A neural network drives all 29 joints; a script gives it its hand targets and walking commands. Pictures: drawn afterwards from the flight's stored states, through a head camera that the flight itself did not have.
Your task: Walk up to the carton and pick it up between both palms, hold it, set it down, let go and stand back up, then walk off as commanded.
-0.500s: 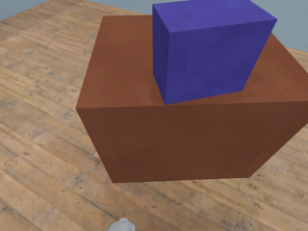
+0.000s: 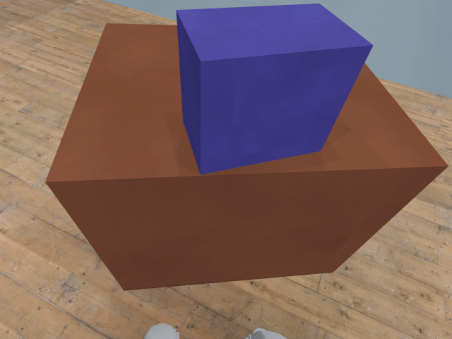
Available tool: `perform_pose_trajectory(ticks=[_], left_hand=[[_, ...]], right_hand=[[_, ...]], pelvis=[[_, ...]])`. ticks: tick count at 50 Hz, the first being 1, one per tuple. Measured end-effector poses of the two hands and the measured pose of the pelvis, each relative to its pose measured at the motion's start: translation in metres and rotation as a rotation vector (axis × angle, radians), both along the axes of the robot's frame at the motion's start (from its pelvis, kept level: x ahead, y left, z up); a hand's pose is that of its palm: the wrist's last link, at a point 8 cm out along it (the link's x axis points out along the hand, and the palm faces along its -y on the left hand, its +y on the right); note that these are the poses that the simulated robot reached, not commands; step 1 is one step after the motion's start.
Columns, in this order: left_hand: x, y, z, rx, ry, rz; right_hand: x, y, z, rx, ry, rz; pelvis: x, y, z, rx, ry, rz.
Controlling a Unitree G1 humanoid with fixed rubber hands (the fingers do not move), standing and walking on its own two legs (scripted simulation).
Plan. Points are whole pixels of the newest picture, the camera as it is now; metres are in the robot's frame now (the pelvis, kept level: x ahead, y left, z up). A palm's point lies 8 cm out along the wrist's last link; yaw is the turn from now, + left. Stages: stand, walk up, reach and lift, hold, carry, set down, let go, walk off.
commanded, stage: walk up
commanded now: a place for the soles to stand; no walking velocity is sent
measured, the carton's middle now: (258, 90) +0.58 -0.05 +0.14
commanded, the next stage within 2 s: none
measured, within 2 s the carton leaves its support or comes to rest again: neither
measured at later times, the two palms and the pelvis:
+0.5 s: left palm (74, 304) +0.21 +0.29 -0.10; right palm out of the picture +0.13 -0.35 -0.05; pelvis +0.08 -0.02 +0.01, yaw +1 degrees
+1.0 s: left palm (83, 329) +0.17 +0.25 -0.09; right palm (427, 317) +0.20 -0.39 -0.10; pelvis +0.13 -0.07 +0.00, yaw +0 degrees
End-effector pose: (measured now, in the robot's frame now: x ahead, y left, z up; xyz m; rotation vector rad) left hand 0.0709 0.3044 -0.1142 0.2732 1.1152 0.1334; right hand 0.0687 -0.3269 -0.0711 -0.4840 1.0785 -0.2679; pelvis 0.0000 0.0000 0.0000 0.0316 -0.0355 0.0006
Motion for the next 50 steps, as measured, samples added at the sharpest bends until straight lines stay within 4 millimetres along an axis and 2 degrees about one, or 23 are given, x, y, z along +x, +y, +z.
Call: perform_pose_trajectory(ticks=[6, 12, 14, 17, 20, 23, 26, 29, 33, 37, 41, 44, 50], left_hand=[[-0.010, 0.005, 0.018, 0.061, 0.091, 0.027], [0.004, 0.019, 0.018, 0.074, 0.128, 0.033], [0.019, 0.023, 0.012, 0.068, 0.112, 0.029], [0.054, 0.021, 0.011, 0.055, 0.061, 0.025], [0.094, 0.012, 0.011, 0.028, -0.023, 0.009], [0.127, -0.003, 0.011, -0.001, -0.088, -0.010], [0.148, -0.023, 0.008, -0.022, -0.124, -0.017], [0.157, -0.045, 0.004, -0.024, -0.121, -0.024], [0.152, -0.071, -0.008, 0.009, -0.099, -0.025], [0.126, -0.081, -0.001, 0.042, -0.003, 0.016], [0.106, -0.075, 0.015, 0.104, 0.069, 0.045], [0.097, -0.069, 0.024, 0.139, 0.101, 0.055], [0.099, -0.053, 0.028, 0.163, 0.117, 0.060]], right_hand=[[0.026, 0.001, -0.004, 0.041, 0.004, -0.010], [0.050, 0.014, -0.008, 0.048, 0.015, -0.002], [0.054, 0.019, -0.011, 0.034, 0.009, 0.011], [0.053, 0.016, -0.005, 0.014, 0.025, 0.008], [0.053, 0.007, 0.005, -0.018, 0.042, 0.005], [0.058, -0.008, 0.013, -0.048, 0.046, 0.009], [0.066, -0.027, 0.018, -0.071, 0.048, 0.015], [0.072, -0.049, 0.016, -0.078, 0.052, 0.013], [0.081, -0.080, -0.006, -0.065, 0.056, -0.002], [0.099, -0.088, -0.011, -0.019, 0.041, -0.019], [0.112, -0.087, -0.017, 0.022, 0.045, -0.015], [0.118, -0.082, -0.025, 0.047, 0.052, -0.013], [0.134, -0.064, -0.032, 0.067, 0.040, -0.004]], pelvis=[[0.027, -0.003, 0.009, -0.003, 0.007, -0.004], [0.051, 0.008, 0.008, -0.020, 0.031, -0.001], [0.058, 0.013, 0.003, -0.028, 0.025, -0.001], [0.066, 0.013, 0.004, -0.030, 0.015, 0.001], [0.073, 0.007, 0.006, -0.040, 0.015, 0.008], [0.079, -0.005, 0.007, -0.038, 0.014, 0.010], [0.085, -0.021, 0.005, -0.027, 0.016, 0.015], [0.092, -0.042, 0.002, -0.011, 0.025, 0.009], [0.100, -0.071, -0.013, -0.002, 0.014, 0.000], [0.111, -0.084, -0.005, 0.002, 0.007, 0.001], [0.122, -0.088, 0.003, 0.004, 0.013, 0.003], [0.128, -0.086, 0.004, 0.002, 0.022, 0.004], [0.135, -0.073, 0.002, -0.018, 0.032, 0.006]])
